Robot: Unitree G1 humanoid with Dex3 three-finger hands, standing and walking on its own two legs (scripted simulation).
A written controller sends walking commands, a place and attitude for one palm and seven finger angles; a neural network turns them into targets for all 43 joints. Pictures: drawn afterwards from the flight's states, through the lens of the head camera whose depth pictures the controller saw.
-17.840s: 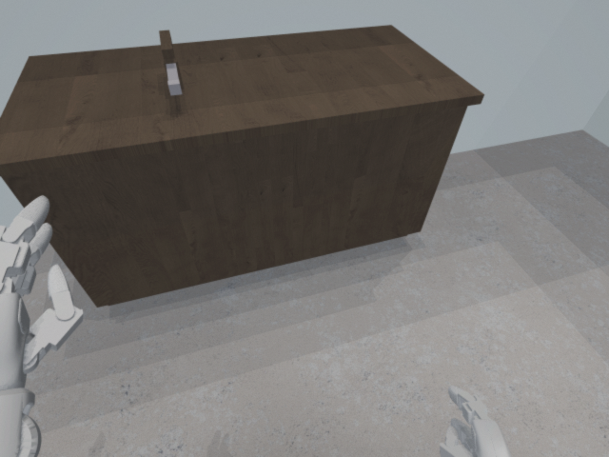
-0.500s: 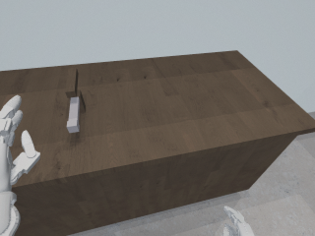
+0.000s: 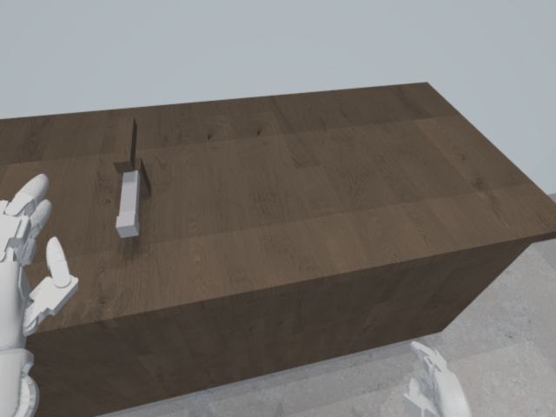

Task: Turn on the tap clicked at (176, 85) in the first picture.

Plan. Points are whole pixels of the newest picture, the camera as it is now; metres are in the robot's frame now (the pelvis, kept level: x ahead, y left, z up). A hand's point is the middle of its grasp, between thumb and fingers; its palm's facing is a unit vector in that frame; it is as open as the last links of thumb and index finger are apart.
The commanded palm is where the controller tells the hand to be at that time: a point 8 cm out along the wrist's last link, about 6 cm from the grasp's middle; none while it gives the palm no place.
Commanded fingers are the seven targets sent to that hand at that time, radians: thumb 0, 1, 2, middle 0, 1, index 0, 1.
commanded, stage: come to a stop and stand still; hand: left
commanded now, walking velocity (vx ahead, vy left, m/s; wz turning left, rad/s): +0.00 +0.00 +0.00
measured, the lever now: (127, 225) +0.38 +0.29 +0.03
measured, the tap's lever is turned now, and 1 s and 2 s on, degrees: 0 0 0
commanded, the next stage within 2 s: look again from close up in 0.58 s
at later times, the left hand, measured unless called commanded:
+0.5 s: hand (94, 277) +0.22 +0.23 +0.15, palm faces +0.39 -0.85 -0.37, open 7.4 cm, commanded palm +0.17 +0.26 +0.17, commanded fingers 0.00 0.90 0.90 -0.20 -0.30 -0.20 -0.30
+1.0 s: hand (90, 283) +0.22 +0.24 +0.14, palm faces +0.24 -0.89 -0.39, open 7.4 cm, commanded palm +0.17 +0.29 +0.17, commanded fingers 0.00 0.90 0.90 -0.20 -0.30 -0.20 -0.30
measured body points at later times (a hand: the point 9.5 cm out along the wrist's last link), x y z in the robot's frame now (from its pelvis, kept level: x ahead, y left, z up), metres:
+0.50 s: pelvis +0.01 -0.02 +0.00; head +0.02 -0.01 +0.45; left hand +0.19 +0.27 +0.17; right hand +0.19 -0.25 -0.08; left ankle +0.01 +0.08 -0.74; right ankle +0.02 -0.11 -0.74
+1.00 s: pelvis +0.01 +0.01 +0.00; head +0.03 +0.03 +0.45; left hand +0.20 +0.28 +0.16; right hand +0.16 -0.22 -0.08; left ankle +0.01 +0.08 -0.74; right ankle +0.02 -0.11 -0.74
